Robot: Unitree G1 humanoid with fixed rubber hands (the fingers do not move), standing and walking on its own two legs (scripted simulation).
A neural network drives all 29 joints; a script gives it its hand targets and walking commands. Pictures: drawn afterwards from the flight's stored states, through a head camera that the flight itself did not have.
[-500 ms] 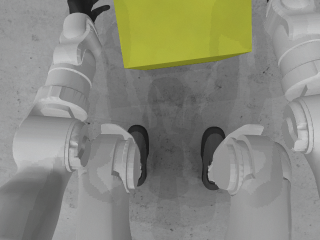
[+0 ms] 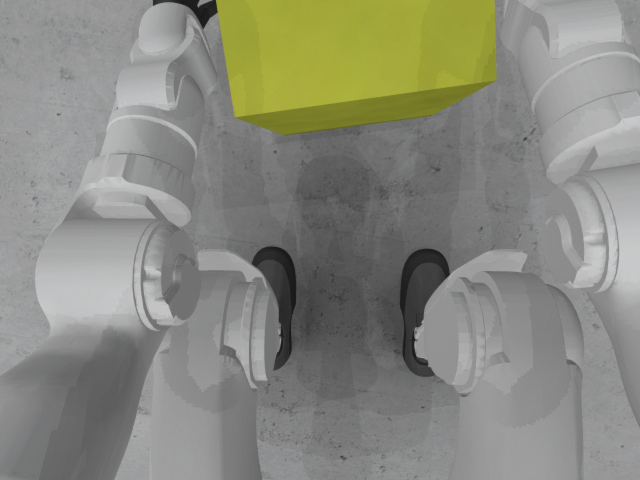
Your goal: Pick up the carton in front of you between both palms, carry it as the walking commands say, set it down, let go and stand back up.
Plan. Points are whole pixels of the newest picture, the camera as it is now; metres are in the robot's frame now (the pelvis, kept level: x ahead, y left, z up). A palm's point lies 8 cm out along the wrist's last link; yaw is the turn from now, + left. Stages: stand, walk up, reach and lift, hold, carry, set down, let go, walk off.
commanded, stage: reach and lift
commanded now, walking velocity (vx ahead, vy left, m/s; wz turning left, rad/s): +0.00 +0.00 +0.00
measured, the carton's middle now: (348, 19) +0.55 -0.02 -0.24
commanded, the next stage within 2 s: none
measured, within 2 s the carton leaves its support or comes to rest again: leaves its support in 0.08 s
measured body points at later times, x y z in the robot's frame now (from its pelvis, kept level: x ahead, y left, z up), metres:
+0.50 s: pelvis +0.00 +0.01 +0.08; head +0.27 -0.03 +0.44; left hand +0.52 +0.12 +0.01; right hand +0.52 -0.19 +0.01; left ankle +0.13 +0.13 -0.33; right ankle +0.11 -0.12 -0.33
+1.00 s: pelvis +0.03 +0.01 +0.20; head +0.23 -0.02 +0.60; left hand +0.49 +0.12 +0.15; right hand +0.48 -0.18 +0.15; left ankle +0.13 +0.13 -0.33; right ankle +0.11 -0.12 -0.33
